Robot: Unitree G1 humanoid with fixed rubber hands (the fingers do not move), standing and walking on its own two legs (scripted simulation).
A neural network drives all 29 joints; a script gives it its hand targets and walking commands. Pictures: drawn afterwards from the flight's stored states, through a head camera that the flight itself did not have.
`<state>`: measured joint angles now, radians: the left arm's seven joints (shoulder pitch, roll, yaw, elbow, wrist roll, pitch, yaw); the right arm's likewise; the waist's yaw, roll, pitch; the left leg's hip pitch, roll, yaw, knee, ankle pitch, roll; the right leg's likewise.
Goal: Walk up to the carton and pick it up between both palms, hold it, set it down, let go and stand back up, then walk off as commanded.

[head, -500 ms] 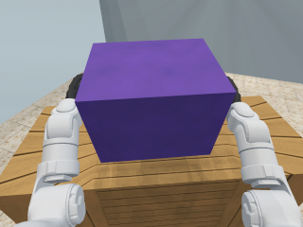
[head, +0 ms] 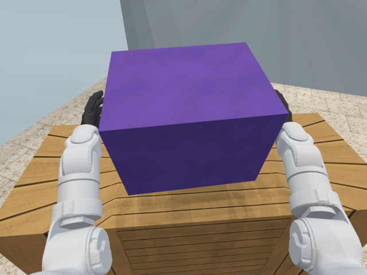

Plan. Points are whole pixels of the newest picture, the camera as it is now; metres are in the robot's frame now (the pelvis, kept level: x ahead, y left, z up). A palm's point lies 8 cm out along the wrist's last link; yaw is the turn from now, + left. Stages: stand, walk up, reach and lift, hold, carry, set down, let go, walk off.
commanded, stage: set down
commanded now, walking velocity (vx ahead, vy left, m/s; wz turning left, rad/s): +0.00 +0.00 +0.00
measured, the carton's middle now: (186, 119) +0.41 +0.00 +0.17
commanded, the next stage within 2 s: none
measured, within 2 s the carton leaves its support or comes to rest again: neither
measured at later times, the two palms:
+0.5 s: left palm (101, 136) +0.37 +0.20 +0.16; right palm (275, 139) +0.37 -0.21 +0.14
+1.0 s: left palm (109, 140) +0.39 +0.19 +0.13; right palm (271, 140) +0.40 -0.21 +0.11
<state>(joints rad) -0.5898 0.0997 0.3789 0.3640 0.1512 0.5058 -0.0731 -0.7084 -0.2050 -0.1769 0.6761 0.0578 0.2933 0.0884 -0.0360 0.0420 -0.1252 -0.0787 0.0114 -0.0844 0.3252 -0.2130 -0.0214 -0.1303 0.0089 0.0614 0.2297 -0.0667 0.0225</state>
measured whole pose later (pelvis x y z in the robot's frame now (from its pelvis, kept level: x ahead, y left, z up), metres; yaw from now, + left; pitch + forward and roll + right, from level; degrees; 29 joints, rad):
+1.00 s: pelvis +0.03 +0.00 +0.00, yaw +0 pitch +1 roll -1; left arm -0.50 0.04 0.30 0.42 0.15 0.28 0.06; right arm -0.61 -0.20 -0.21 0.78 0.06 0.03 0.12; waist -0.03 0.03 -0.06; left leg -0.10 0.01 -0.08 0.32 -0.24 -0.02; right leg -0.15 0.01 0.06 0.23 -0.10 0.03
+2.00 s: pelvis +0.04 +0.00 +0.00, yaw +0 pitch +10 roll -1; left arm -0.50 -0.01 0.30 0.61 0.15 0.02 0.13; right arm -0.67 -0.22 -0.34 1.03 -0.07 -0.21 0.18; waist 0.01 0.03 -0.06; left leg -0.25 0.01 -0.08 0.32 -0.23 -0.03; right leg -0.31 0.01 0.06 0.25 -0.11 0.02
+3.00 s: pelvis +0.05 -0.01 -0.01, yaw +0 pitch +23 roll +0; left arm -0.56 0.00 0.34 0.99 0.12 -0.36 0.16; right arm -0.78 -0.28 -0.35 1.31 -0.10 -0.43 0.18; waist 0.03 0.03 -0.16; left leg -0.51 0.01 -0.08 0.34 -0.20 -0.05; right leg -0.57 0.01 0.06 0.28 -0.10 0.01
